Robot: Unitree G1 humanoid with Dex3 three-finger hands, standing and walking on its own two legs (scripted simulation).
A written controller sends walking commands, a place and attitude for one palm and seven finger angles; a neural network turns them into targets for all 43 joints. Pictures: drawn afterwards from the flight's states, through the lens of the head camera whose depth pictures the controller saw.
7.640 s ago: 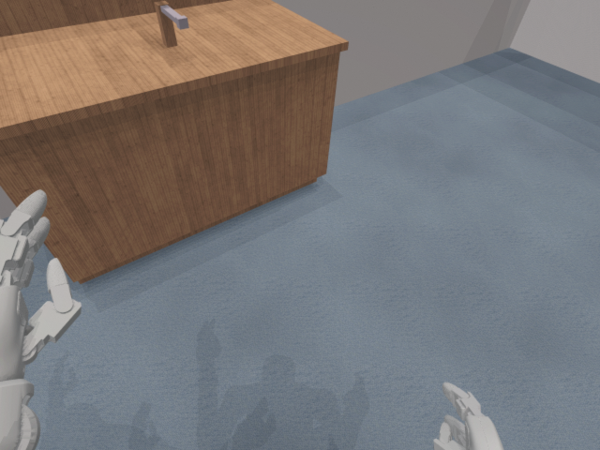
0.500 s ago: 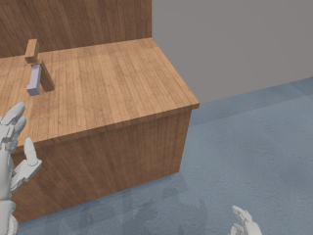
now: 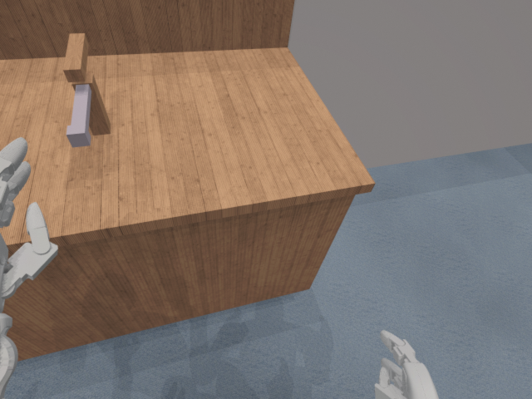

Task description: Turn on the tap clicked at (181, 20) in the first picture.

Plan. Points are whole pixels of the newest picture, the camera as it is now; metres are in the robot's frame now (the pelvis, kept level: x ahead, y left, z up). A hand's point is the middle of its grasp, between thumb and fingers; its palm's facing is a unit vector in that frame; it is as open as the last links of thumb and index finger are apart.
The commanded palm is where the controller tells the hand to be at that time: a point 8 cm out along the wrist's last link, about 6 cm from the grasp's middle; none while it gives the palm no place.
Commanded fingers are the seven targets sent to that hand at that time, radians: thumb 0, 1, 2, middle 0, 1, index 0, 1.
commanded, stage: shuffle to correct the standing spot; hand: left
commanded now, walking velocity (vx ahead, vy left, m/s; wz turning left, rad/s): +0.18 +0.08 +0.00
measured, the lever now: (79, 135) +0.47 +0.38 +0.08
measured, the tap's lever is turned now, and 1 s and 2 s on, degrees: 0 0 0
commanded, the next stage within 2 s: come to a stop and stand still in 1.70 s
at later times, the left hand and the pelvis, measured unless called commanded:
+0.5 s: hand (80, 219) +0.26 +0.25 +0.16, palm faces +0.41 -0.85 -0.32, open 7.5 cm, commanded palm +0.20 +0.29 +0.18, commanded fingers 0.00 0.90 0.90 -0.20 -0.30 -0.20 -0.30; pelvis +0.04 +0.01 -0.02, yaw -1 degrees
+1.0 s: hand (59, 231) +0.24 +0.27 +0.16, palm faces +0.43 -0.85 -0.31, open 7.5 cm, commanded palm +0.19 +0.30 +0.18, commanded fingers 0.00 0.90 0.90 -0.20 -0.30 -0.20 -0.30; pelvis +0.03 +0.02 -0.03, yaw +0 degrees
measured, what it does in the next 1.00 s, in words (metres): lifts its left foot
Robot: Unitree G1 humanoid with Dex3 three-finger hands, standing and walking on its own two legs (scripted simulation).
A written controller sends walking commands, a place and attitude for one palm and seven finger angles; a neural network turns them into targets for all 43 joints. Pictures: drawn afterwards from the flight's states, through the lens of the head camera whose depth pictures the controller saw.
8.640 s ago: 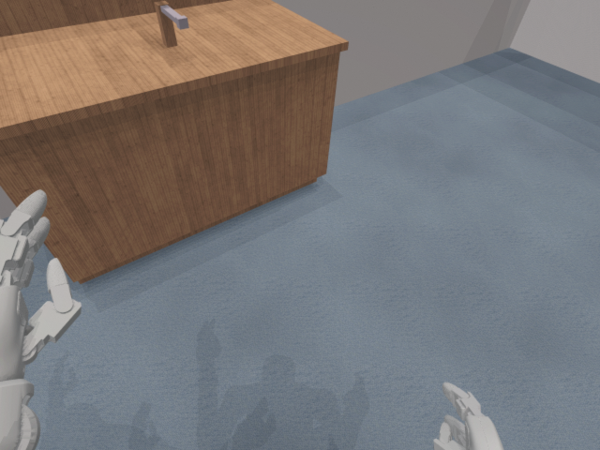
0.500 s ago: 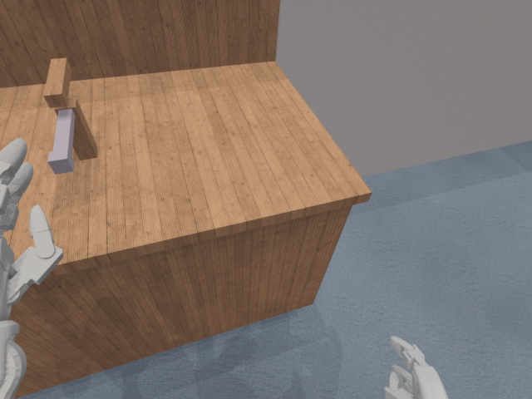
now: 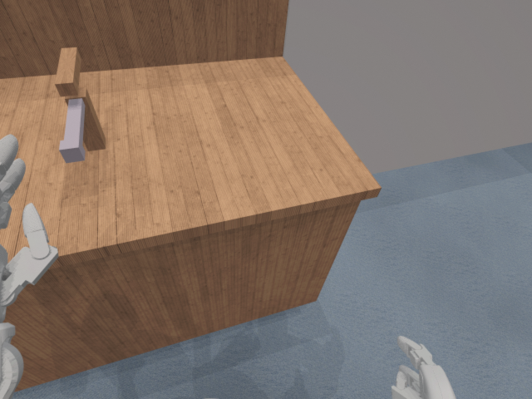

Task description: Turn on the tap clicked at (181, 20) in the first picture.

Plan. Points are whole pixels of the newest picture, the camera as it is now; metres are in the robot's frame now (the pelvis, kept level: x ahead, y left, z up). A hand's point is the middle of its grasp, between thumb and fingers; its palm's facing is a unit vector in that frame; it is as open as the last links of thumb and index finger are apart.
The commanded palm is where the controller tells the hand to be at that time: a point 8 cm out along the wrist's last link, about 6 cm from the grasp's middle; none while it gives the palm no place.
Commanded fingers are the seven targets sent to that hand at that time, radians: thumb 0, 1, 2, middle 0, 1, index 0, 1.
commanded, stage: shuffle to correct the standing spot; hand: left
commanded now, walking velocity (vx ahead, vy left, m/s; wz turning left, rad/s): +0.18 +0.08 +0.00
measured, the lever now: (72, 150) +0.44 +0.36 +0.11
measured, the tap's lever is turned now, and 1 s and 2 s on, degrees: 0 0 0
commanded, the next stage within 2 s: come to a stop and stand still in 0.70 s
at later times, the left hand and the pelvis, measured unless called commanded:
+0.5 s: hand (69, 210) +0.26 +0.25 +0.19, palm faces +0.44 -0.83 -0.36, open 7.5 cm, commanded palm +0.21 +0.29 +0.20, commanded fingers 0.00 0.90 0.90 -0.20 -0.30 -0.20 -0.30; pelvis +0.05 +0.01 +0.02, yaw +1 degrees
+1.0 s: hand (57, 160) +0.34 +0.30 +0.19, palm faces +0.46 -0.79 -0.40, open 7.5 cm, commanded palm +0.29 +0.33 +0.20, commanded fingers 0.00 0.90 0.90 -0.20 -0.30 -0.20 -0.30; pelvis +0.13 +0.05 +0.02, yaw +2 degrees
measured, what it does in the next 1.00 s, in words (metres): walks ahead: right foot, then left foot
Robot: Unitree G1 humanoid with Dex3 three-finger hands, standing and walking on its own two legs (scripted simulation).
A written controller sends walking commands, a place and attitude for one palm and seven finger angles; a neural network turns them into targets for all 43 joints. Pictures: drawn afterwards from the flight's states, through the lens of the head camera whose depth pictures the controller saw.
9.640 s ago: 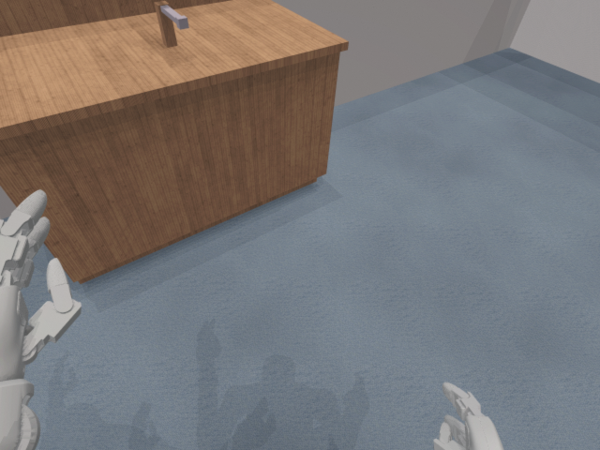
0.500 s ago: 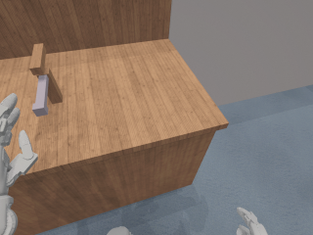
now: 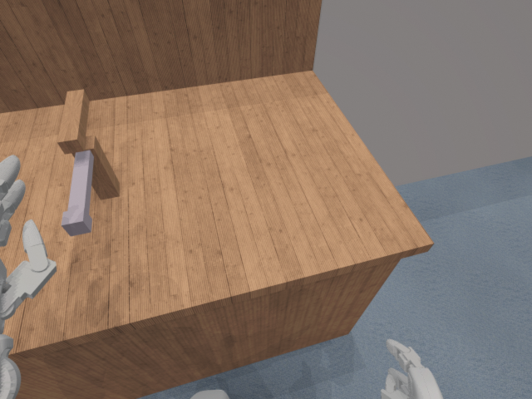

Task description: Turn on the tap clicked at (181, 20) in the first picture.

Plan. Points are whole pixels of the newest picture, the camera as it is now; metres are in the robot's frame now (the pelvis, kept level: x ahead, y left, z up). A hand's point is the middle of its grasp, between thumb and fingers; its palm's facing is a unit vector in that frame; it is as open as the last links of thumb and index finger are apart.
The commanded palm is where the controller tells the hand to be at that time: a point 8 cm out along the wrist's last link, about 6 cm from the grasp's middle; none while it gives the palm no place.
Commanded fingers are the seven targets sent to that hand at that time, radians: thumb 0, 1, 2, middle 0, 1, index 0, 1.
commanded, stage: come to a stop and stand still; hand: left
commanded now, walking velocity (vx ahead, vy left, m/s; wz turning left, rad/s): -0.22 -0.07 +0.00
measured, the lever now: (77, 222) +0.31 +0.30 +0.09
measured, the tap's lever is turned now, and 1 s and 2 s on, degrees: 0 0 0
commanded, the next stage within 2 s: none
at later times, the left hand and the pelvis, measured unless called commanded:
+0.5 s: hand (23, 240) +0.23 +0.28 +0.19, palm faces +0.48 -0.78 -0.40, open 7.5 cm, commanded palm +0.16 +0.27 +0.18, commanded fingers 0.00 0.90 0.90 -0.20 -0.30 -0.20 -0.30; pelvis -0.01 +0.00 +0.01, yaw -2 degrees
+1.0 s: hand out of the picture +0.19 +0.31 +0.17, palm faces +0.37 -0.84 -0.39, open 7.5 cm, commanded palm +0.13 +0.34 +0.18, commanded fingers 0.00 0.90 0.90 -0.20 -0.30 -0.20 -0.30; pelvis -0.03 +0.07 +0.01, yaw +0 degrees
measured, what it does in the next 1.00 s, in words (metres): steps on the spot: left foot, then right foot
